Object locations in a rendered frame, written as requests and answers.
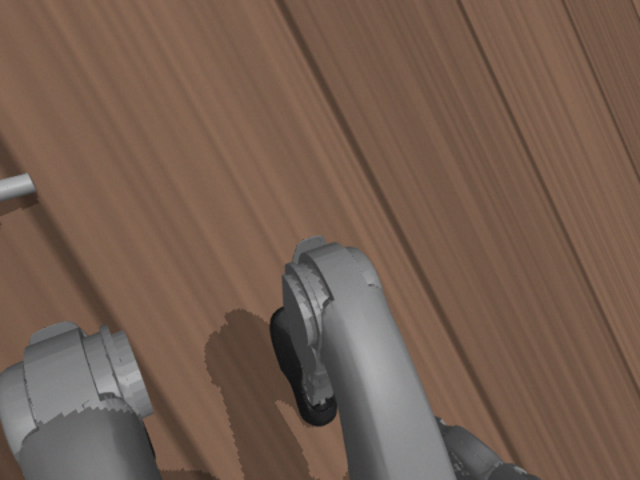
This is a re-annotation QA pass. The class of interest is right robot foot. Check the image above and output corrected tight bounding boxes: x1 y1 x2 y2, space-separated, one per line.
270 306 337 427

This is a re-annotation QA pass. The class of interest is right robot hand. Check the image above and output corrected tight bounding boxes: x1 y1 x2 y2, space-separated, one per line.
435 416 505 480

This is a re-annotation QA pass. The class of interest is bottle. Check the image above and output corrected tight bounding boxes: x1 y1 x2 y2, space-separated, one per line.
0 173 37 202

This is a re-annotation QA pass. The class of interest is right robot arm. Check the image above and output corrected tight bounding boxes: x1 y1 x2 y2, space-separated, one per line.
488 463 542 480

